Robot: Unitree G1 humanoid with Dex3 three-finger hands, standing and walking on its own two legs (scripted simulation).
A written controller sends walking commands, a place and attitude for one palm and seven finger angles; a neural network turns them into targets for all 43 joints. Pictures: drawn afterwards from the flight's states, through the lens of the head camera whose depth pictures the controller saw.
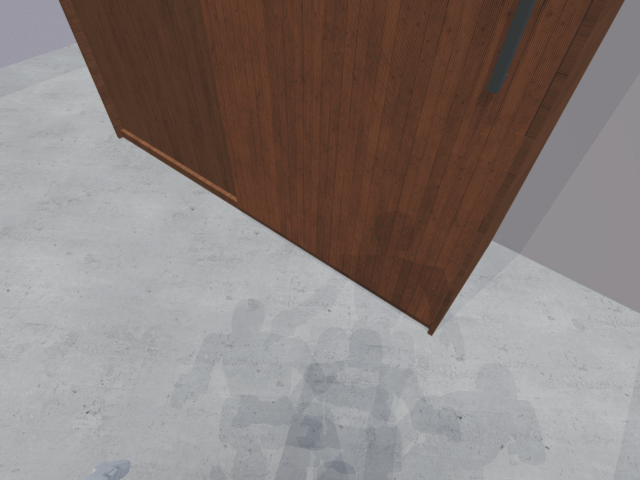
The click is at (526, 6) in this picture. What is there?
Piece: wardrobe's sliding door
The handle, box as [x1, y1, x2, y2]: [486, 0, 535, 93]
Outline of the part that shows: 535,0 520,0 486,90 496,93 500,89 502,82 506,77 506,72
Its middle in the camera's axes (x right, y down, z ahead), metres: +0.33 -0.36 +0.61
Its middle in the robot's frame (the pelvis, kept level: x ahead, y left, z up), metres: +0.75 -0.28 +0.26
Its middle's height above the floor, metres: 1.03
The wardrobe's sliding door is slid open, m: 0.00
